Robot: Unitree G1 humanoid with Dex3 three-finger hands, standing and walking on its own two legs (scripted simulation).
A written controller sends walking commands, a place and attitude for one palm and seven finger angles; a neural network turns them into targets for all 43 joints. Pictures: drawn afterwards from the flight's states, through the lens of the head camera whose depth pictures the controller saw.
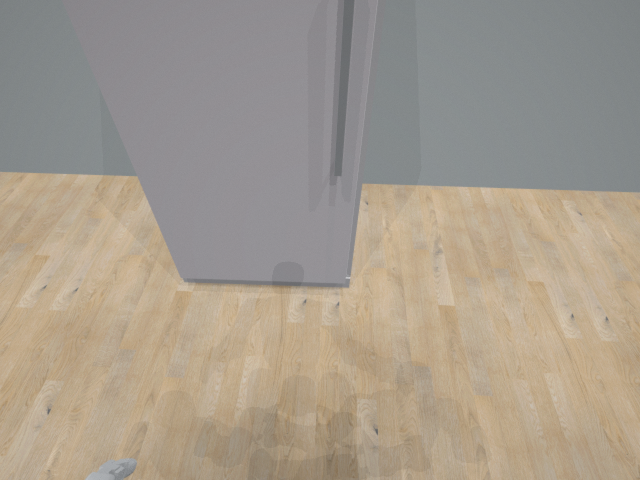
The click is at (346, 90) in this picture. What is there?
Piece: fridge door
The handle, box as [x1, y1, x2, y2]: [334, 0, 354, 175]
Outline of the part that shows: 354,0 344,0 334,175 341,175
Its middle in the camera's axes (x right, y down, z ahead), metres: +0.05 -0.34 +0.79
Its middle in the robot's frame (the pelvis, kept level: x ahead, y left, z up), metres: +0.84 +0.00 +0.11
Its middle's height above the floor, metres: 0.88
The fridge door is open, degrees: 0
